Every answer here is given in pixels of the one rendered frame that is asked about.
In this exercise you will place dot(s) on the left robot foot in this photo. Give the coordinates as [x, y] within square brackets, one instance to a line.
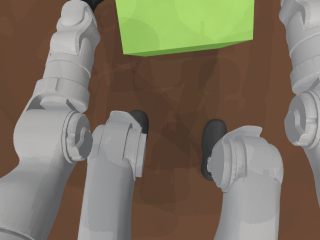
[142, 119]

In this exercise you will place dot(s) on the robot left forearm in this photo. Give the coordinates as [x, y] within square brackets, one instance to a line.
[68, 68]

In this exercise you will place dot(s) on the carton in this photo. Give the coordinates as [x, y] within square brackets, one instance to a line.
[159, 27]

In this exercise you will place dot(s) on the robot right upper arm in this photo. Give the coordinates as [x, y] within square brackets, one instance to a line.
[302, 128]

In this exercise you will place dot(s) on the robot left upper arm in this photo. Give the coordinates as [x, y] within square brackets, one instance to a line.
[49, 143]

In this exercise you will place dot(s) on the robot left hand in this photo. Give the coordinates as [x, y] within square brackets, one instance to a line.
[92, 3]

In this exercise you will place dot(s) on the robot right thigh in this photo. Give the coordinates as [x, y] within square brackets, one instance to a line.
[243, 169]

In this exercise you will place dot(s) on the robot right forearm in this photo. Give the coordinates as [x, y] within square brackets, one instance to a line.
[301, 19]

